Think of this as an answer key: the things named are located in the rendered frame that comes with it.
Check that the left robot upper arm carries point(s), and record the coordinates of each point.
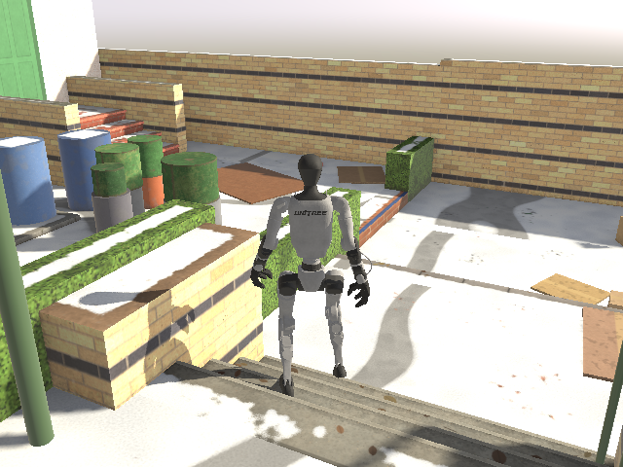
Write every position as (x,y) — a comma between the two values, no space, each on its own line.
(280,206)

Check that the robot right forearm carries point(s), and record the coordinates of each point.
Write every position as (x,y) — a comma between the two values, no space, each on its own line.
(356,264)

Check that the right robot hand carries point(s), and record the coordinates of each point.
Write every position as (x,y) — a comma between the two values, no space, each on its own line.
(364,292)

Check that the robot left foot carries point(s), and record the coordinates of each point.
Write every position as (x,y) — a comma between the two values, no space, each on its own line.
(287,389)

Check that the robot left forearm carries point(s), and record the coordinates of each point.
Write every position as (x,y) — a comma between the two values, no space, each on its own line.
(262,256)

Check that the left robot shin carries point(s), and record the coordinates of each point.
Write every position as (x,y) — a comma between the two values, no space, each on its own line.
(285,351)

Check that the left robot hand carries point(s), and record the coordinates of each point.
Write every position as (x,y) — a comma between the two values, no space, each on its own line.
(264,273)

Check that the right robot upper arm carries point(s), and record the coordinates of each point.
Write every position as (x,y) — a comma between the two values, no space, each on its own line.
(341,205)

